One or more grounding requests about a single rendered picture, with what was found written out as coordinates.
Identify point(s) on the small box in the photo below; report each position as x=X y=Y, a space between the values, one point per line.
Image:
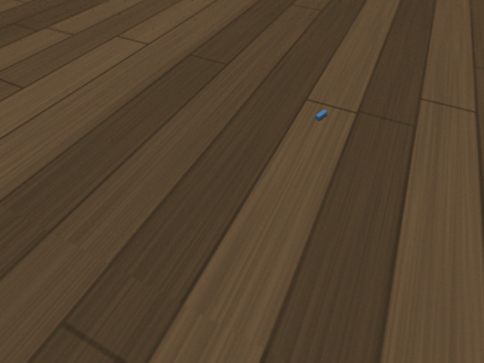
x=321 y=114

